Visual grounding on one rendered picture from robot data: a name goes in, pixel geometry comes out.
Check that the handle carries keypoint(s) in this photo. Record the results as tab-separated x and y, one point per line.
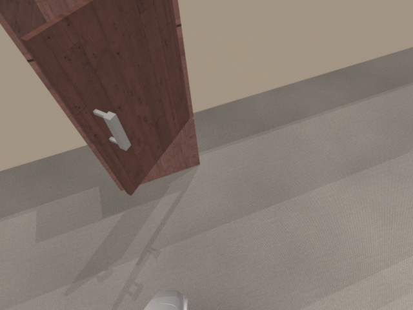
113	123

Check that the cupboard door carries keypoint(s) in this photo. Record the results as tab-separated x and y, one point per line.
120	56

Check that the robot left thigh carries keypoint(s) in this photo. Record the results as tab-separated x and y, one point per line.
168	300

